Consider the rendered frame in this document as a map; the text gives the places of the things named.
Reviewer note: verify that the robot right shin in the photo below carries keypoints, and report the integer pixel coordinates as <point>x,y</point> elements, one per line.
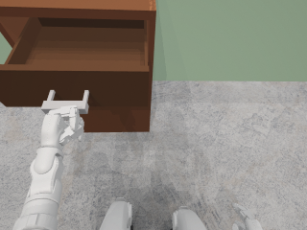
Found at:
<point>183,207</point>

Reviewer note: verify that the right robot hand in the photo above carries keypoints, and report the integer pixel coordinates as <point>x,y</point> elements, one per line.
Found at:
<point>247,217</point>

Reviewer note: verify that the left robot forearm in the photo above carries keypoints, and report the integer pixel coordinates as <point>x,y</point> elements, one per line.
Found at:
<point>41,205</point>

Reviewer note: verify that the robot left thigh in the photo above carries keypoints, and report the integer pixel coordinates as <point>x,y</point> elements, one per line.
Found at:
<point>118,216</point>

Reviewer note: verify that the cabinet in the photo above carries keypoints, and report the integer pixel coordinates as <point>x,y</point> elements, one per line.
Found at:
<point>14,15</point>

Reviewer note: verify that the drawer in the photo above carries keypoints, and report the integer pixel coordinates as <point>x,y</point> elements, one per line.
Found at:
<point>107,57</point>

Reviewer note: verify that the handle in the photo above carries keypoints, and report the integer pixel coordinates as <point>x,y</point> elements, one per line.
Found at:
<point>52,105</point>

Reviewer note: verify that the left robot hand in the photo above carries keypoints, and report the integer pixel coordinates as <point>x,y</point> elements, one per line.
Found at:
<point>53,126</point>

